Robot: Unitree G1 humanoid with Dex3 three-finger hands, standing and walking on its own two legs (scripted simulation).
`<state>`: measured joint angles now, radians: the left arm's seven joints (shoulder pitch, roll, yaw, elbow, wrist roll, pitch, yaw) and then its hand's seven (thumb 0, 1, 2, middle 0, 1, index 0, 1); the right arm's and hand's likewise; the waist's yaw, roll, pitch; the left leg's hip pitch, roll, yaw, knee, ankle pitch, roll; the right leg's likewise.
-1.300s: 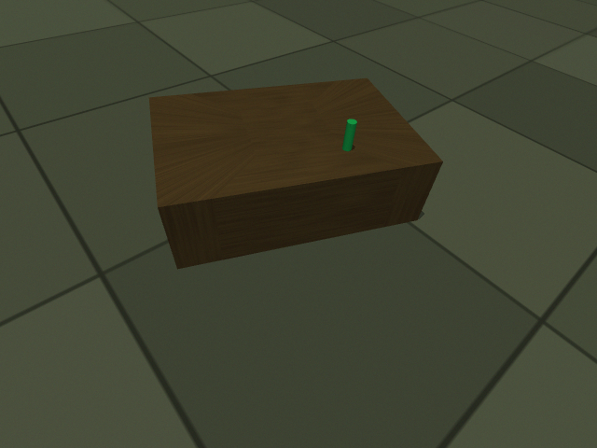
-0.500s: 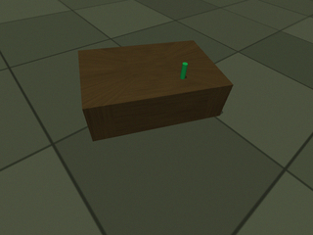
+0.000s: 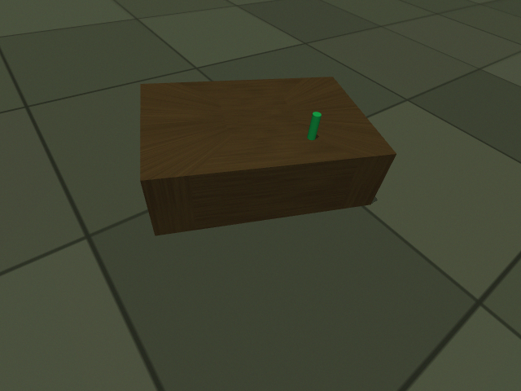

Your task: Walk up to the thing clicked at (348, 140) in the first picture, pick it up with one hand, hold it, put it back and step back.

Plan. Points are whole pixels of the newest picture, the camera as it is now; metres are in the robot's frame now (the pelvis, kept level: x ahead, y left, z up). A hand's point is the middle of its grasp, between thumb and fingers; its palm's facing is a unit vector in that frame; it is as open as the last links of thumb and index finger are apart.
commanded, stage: walk up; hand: right
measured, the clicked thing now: (314, 126) +1.31 -0.24 -0.34
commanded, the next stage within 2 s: none
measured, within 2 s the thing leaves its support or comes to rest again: neither
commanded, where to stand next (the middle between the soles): +0.78 -0.19 m, yaw +18 degrees
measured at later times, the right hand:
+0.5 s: hand (403, 332) +0.29 -0.29 -0.13, palm faces -0.10 +0.90 -0.42, open 7.4 cm
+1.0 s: hand (410, 247) +0.50 -0.36 -0.12, palm faces -0.30 +0.84 -0.44, open 7.4 cm
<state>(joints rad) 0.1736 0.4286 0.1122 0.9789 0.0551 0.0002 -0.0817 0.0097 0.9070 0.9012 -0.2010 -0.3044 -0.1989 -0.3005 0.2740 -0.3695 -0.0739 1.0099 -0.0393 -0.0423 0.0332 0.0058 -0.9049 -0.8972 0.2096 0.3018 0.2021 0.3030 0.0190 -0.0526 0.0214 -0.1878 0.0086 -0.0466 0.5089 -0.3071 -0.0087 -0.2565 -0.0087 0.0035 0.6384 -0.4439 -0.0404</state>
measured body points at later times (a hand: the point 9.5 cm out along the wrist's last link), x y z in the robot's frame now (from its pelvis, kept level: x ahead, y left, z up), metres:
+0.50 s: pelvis +0.15 -0.03 -0.02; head +0.16 -0.01 +0.43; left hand +0.15 +0.28 -0.15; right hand +0.30 -0.34 -0.10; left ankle +0.22 +0.09 -0.73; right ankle +0.13 -0.14 -0.68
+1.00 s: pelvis +0.33 -0.11 -0.01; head +0.35 -0.08 +0.44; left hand +0.24 +0.21 -0.13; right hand +0.51 -0.41 -0.09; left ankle +0.39 +0.02 -0.73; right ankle +0.31 -0.22 -0.73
